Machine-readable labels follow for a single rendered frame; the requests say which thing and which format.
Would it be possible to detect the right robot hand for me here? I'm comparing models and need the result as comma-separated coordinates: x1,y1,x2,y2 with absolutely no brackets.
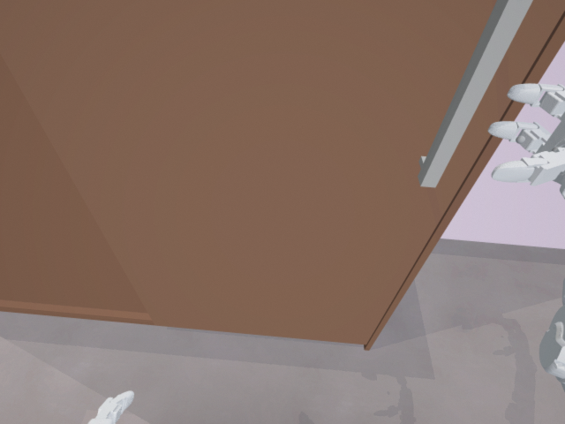
488,84,565,186

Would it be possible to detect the handle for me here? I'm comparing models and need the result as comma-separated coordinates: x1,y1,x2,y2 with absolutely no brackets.
418,0,533,187

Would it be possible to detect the left robot hand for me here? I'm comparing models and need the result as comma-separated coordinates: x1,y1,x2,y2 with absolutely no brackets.
87,390,134,424

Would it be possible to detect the right robot upper arm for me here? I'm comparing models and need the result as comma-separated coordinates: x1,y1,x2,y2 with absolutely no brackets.
539,305,565,392

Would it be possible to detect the wardrobe door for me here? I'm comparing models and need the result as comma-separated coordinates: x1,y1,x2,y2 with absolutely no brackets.
0,0,565,345
0,54,147,313

